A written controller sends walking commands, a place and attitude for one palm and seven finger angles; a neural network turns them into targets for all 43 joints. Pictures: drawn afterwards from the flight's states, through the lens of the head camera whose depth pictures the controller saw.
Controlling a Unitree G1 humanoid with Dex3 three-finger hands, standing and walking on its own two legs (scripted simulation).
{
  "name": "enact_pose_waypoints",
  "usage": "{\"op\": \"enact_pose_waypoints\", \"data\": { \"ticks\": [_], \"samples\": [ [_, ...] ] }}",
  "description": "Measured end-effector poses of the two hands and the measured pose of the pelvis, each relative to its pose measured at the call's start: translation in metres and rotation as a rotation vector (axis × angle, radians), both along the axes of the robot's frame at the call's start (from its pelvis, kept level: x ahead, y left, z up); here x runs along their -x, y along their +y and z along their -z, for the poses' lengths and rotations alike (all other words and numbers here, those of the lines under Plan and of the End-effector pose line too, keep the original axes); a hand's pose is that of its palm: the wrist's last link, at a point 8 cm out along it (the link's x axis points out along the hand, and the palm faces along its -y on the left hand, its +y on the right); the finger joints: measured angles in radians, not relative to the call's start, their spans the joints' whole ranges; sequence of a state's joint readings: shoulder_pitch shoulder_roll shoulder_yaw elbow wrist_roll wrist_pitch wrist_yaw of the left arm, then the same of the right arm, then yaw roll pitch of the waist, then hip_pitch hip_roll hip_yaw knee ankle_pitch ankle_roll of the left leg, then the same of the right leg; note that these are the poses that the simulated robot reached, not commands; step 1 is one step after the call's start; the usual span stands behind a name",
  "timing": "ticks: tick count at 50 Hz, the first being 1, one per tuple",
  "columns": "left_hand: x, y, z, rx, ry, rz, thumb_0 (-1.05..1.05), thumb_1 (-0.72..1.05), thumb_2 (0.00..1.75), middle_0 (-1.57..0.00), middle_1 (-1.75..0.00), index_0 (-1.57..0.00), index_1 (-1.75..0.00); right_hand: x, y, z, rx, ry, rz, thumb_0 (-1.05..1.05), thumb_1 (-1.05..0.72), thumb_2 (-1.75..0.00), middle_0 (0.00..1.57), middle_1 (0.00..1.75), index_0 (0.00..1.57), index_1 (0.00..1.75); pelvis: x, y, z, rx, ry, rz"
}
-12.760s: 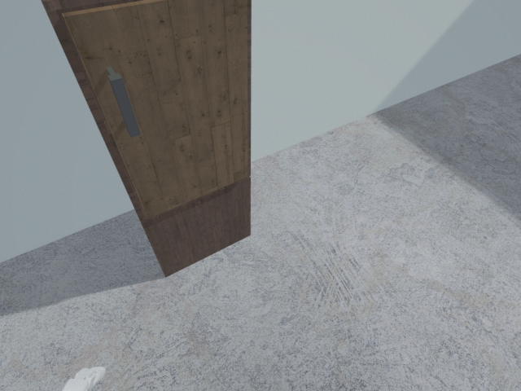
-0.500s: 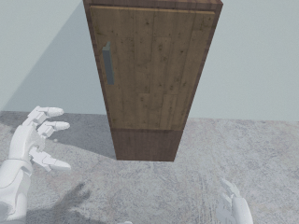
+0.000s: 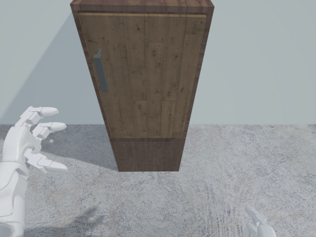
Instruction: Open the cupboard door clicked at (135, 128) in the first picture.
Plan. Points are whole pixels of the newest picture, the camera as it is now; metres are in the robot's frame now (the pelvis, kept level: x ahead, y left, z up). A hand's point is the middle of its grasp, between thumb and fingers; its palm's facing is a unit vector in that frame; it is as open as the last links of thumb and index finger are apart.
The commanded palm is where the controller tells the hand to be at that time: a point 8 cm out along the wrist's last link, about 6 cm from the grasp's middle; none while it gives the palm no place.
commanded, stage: raise the hand with hooked fingers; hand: left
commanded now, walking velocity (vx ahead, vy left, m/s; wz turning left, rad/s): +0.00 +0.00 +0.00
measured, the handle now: (102, 71) +0.60 +0.24 +0.09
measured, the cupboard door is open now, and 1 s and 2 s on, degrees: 0 0 0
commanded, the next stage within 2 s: move the hooked fingers beside the handle in 0.18 s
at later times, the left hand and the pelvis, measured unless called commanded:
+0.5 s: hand (58, 130) +0.33 +0.27 +0.11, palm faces +0.13 -0.99 +0.01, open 14.0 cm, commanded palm +0.30 +0.31 +0.11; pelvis +0.00 -0.02 +0.00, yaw +0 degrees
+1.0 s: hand (69, 106) +0.41 +0.28 +0.10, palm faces +0.09 -1.00 +0.02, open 14.0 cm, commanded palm +0.38 +0.32 +0.11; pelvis +0.01 +0.01 -0.01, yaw -1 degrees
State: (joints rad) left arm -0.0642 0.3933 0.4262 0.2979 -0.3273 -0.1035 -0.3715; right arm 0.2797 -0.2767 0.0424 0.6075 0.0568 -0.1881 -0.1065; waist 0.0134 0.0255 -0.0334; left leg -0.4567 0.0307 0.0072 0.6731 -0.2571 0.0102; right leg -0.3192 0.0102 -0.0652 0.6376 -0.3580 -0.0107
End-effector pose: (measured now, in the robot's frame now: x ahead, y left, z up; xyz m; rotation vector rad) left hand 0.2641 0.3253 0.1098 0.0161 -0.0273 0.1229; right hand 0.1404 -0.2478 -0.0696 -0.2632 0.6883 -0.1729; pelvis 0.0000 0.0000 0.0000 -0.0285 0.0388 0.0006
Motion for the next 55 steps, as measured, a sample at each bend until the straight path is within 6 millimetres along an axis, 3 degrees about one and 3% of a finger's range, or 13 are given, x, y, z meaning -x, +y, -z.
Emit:
{"op": "enact_pose_waypoints", "data": {
  "ticks": [6,15,21,31,38,55],
  "samples": [
    [-0.001,-0.008,-0.007,-0.004,-0.011,0.010,-0.01,-0.50,0.30,-0.30,-1.20,-0.30,-1.20,-0.008,-0.006,0.002,-0.019,-0.019,0.000,0.02,-0.90,-0.90,0.21,0.30,0.20,0.30,-0.002,-0.009,0.000,-0.005,0.001,0.000],
    [-0.007,-0.019,-0.001,0.017,0.017,0.018,-0.01,-0.50,0.30,-0.30,-1.20,-0.30,-1.20,-0.019,-0.010,0.003,-0.037,-0.043,-0.005,0.01,-0.90,-0.90,0.21,0.30,0.20,0.30,-0.005,-0.016,0.002,-0.012,0.009,0.007],
    [-0.017,-0.010,0.002,0.022,0.014,-0.012,-0.01,-0.50,0.30,-0.31,-1.20,-0.30,-1.20,-0.019,-0.013,0.005,-0.023,-0.018,-0.004,0.01,-0.90,-0.90,0.21,0.30,0.20,0.30,-0.006,-0.017,0.004,-0.011,0.016,0.005],
    [-0.060,-0.006,-0.002,0.022,0.004,0.045,-0.01,-0.50,0.30,-0.30,-1.20,-0.30,-1.20,0.000,-0.014,0.014,0.001,0.068,0.040,0.01,-0.91,-0.90,0.21,0.30,0.20,0.30,-0.007,-0.008,0.005,-0.003,0.047,0.009],
    [-0.087,-0.002,0.009,0.042,0.050,0.038,-0.01,-0.50,0.30,-0.30,-1.20,-0.30,-1.20,0.020,-0.009,0.020,0.002,0.136,0.071,0.01,-0.91,-0.90,0.21,0.30,0.20,0.30,-0.009,0.001,0.006,-0.001,0.071,0.017],
    [-0.130,0.004,0.006,0.028,0.028,0.044,-0.01,-0.50,0.30,-0.30,-1.20,-0.30,-1.20,0.052,0.000,0.028,0.014,0.265,0.118,0.01,-0.91,-0.90,0.21,0.30,0.21,0.30,-0.012,0.016,0.010,0.011,0.110,0.023]
  ]
}}
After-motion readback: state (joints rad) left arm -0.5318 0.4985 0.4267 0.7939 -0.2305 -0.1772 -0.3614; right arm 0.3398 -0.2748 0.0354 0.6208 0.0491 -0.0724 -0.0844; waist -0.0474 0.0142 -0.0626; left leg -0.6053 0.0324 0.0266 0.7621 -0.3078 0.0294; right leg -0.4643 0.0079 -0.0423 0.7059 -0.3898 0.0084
